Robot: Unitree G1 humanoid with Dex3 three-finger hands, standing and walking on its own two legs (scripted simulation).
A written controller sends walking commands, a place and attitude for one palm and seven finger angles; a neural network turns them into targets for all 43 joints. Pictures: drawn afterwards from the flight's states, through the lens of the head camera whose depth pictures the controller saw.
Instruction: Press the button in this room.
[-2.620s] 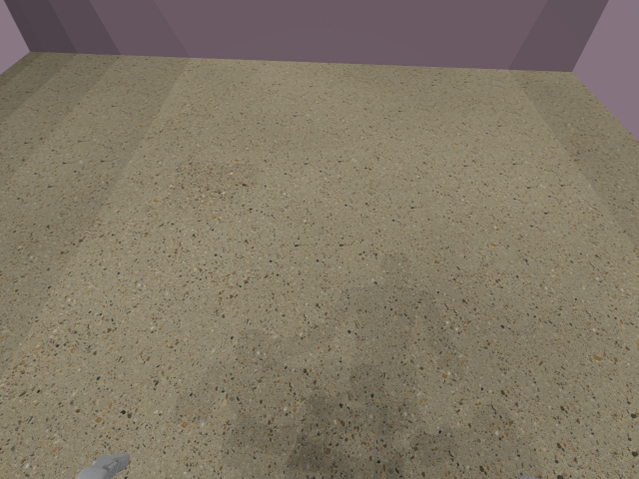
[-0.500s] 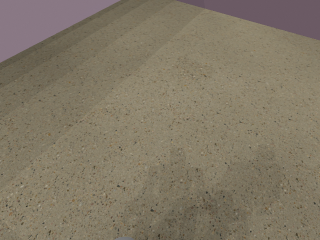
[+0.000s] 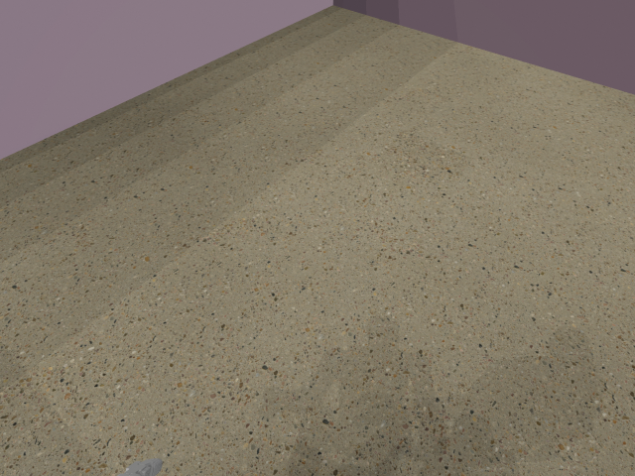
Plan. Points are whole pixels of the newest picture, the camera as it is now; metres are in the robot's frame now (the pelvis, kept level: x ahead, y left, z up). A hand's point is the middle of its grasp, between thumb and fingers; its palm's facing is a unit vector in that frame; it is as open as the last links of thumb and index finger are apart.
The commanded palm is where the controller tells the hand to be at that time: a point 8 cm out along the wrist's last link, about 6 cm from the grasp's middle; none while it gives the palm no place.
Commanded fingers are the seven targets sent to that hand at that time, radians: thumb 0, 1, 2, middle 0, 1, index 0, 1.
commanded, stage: turn or walk to find it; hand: left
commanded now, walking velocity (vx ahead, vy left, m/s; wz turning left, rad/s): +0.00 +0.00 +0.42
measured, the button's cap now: out of the picture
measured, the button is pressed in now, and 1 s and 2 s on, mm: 0 0 0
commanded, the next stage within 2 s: none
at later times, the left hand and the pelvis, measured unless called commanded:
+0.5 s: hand out of the picture -0.07 +0.17 -0.17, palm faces +0.29 -0.93 -0.24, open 7.3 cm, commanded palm none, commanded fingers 0.00 0.90 0.90 -0.20 -0.30 -0.20 -0.30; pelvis -0.05 -0.03 +0.00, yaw +15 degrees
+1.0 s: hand out of the picture -0.10 +0.22 -0.16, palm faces +0.45 -0.86 -0.26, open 7.4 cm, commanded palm none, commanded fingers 0.00 0.90 0.90 -0.20 -0.30 -0.20 -0.30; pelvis -0.09 -0.01 +0.00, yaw +26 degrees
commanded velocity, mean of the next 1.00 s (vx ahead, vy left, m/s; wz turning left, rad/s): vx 0.00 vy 0.00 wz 0.42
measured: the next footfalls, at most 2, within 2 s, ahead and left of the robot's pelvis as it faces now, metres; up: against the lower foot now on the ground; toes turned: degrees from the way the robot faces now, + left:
right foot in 0.06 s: +0.04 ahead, -0.12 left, +0.00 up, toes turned -1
left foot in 0.58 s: -0.07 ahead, +0.11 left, +0.00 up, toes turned +22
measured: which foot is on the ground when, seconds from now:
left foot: down 0.00-0.06, up 0.08-0.56, down 0.58-1.00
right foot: up 0.00-0.04, down 0.06-0.58, up 0.60-1.00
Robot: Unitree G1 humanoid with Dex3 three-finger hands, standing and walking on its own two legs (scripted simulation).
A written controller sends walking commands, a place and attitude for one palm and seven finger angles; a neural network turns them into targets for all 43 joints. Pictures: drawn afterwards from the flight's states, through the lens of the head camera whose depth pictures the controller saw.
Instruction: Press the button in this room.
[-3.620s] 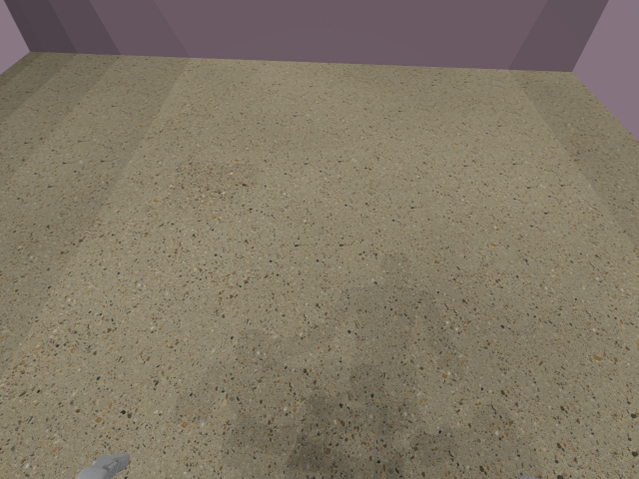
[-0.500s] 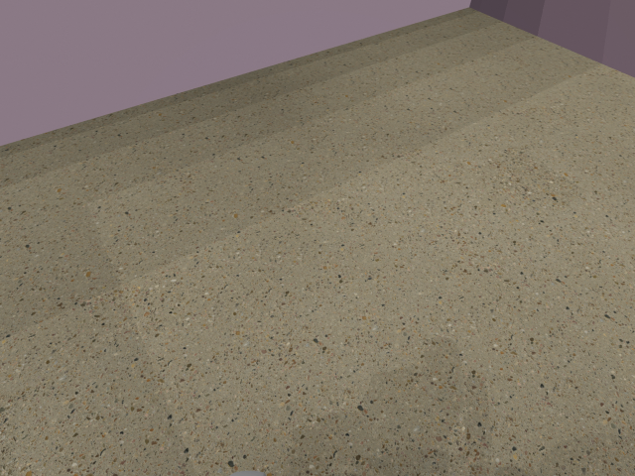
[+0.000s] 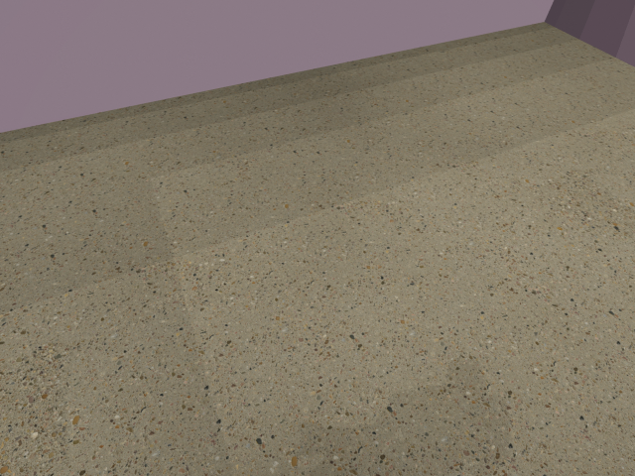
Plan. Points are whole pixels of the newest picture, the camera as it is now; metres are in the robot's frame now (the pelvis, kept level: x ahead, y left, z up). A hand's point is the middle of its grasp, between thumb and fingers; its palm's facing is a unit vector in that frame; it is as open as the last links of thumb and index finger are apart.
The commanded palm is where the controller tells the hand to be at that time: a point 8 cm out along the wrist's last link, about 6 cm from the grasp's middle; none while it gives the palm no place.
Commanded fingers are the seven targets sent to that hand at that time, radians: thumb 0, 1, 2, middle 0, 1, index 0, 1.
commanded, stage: turn or walk to find it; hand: left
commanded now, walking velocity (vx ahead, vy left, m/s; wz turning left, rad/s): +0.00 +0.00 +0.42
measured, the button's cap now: out of the picture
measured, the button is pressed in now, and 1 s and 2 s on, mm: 0 0 0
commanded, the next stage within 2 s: none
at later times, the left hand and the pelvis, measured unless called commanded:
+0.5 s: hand out of the picture -0.03 +0.16 -0.16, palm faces +0.26 -0.93 -0.26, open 7.3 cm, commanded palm none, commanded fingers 0.00 0.90 0.90 -0.20 -0.30 -0.20 -0.30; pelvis -0.03 -0.04 +0.00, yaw +14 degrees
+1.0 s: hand out of the picture -0.09 +0.21 -0.16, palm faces +0.43 -0.87 -0.25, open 7.4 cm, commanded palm none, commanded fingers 0.00 0.90 0.90 -0.20 -0.30 -0.20 -0.30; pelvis -0.07 -0.01 +0.00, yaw +25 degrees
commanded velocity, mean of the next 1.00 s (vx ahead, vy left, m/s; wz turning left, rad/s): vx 0.00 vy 0.00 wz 0.42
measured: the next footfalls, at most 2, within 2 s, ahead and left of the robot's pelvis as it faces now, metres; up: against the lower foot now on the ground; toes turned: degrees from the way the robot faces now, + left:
right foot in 0.10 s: +0.02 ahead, -0.13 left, +0.00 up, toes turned +0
left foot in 0.62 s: -0.05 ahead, +0.10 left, +0.00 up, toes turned +23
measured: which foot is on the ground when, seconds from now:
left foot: down 0.00-0.12, up 0.14-0.60, down 0.62-1.00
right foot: up 0.00-0.08, down 0.10-0.62, up 0.64-1.00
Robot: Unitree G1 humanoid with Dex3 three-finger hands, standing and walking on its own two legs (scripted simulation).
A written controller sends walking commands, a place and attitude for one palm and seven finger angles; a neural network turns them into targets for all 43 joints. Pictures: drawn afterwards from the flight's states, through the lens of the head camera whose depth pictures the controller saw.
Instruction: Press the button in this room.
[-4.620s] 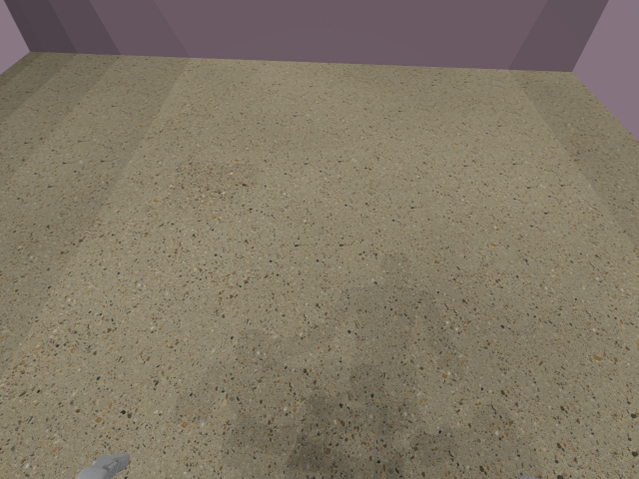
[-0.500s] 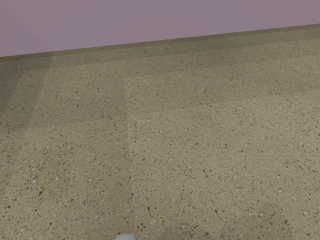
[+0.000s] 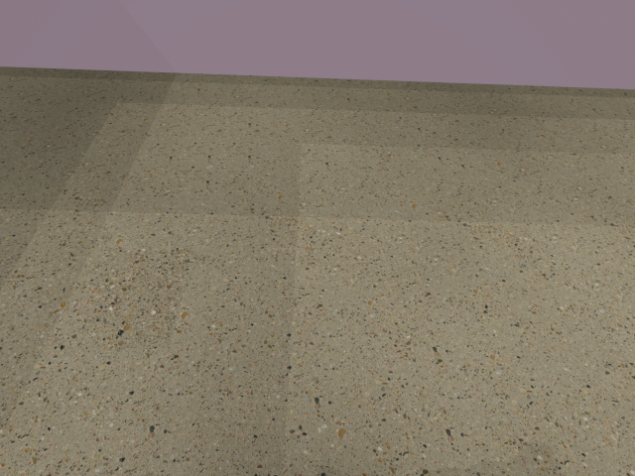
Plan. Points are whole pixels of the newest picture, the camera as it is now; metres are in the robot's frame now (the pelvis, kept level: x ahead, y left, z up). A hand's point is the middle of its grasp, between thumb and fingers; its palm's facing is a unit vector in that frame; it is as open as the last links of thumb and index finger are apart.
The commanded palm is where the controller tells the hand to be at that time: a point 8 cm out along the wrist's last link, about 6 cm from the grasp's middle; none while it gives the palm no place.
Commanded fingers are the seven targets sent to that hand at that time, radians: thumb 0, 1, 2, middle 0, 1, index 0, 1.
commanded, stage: turn or walk to find it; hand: left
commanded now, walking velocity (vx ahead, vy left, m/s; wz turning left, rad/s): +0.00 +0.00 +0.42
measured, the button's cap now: out of the picture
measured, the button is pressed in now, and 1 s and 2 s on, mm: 0 0 0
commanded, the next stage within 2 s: none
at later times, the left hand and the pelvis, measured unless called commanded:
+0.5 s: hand out of the picture -0.03 +0.16 -0.16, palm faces +0.25 -0.94 -0.24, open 7.3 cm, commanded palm none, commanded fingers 0.00 0.90 0.90 -0.20 -0.30 -0.20 -0.30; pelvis -0.04 -0.03 +0.00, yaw +14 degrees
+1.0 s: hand out of the picture -0.08 +0.23 -0.16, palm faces +0.43 -0.87 -0.25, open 7.4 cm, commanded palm none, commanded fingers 0.00 0.90 0.90 -0.20 -0.30 -0.20 -0.30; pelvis -0.07 +0.00 +0.00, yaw +25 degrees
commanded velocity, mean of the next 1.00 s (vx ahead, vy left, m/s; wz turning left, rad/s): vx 0.00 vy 0.00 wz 0.42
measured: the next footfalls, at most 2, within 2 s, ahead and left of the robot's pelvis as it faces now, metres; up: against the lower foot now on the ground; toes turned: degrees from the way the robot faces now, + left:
right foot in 0.12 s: +0.02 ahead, -0.13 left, +0.00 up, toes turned +0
left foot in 0.60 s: -0.05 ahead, +0.10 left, +0.00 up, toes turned +22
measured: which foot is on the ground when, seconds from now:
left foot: down 0.00-0.12, up 0.14-0.58, down 0.60-1.00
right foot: up 0.00-0.10, down 0.12-0.62, up 0.64-1.00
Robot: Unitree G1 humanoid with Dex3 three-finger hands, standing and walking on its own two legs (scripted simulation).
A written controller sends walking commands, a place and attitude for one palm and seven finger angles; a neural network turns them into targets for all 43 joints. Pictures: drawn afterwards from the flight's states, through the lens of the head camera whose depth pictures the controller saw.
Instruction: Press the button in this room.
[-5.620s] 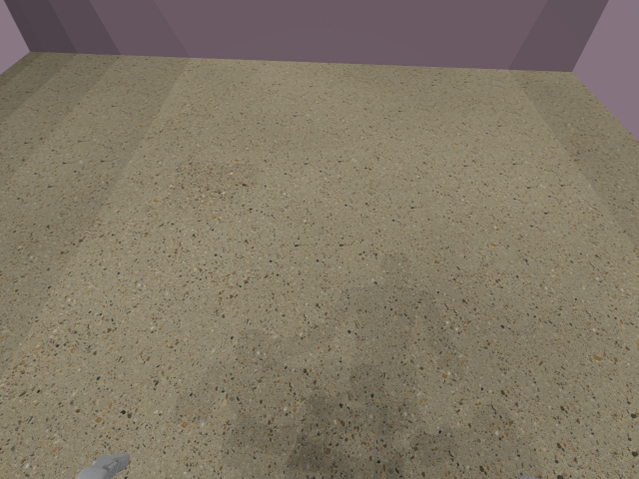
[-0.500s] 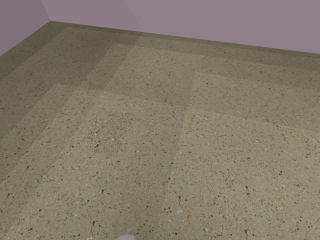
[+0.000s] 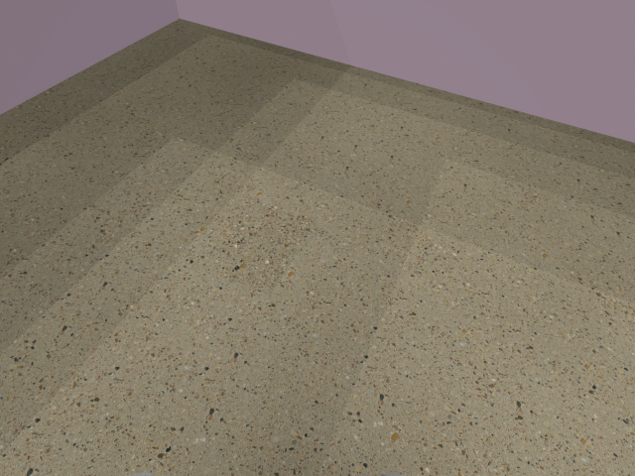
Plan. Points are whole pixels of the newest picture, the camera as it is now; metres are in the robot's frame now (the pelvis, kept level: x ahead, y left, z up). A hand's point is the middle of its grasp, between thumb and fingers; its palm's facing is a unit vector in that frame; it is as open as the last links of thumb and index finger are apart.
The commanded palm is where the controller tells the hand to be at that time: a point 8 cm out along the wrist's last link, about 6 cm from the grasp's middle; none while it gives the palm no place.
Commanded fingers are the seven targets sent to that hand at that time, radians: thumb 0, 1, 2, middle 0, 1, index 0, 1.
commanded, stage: turn or walk to find it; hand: left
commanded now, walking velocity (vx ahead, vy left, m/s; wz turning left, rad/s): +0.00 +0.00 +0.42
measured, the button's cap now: out of the picture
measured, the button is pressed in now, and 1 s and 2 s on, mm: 0 0 0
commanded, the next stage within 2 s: none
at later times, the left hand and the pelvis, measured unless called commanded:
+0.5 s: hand out of the picture -0.02 +0.13 -0.15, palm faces +0.26 -0.93 -0.27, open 7.3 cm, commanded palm none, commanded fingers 0.00 0.90 0.90 -0.20 -0.30 -0.20 -0.30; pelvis -0.04 -0.07 +0.00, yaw +15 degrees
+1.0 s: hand out of the picture -0.13 +0.19 -0.17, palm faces +0.47 -0.85 -0.25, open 7.4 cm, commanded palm none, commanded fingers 0.00 0.90 0.90 -0.20 -0.30 -0.20 -0.30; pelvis -0.09 -0.03 +0.00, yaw +26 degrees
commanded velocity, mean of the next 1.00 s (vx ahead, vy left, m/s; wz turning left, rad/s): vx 0.00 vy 0.00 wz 0.42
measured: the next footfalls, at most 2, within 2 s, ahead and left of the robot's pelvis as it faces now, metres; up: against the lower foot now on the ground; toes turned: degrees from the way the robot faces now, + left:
right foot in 0.18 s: +0.02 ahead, -0.14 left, +0.00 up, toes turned +3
left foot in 0.72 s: -0.08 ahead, +0.08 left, +0.00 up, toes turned +25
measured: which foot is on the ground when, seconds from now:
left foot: down 0.00-0.18, up 0.20-0.70, down 0.72-1.00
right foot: up 0.00-0.16, down 0.18-0.72, up 0.74-1.00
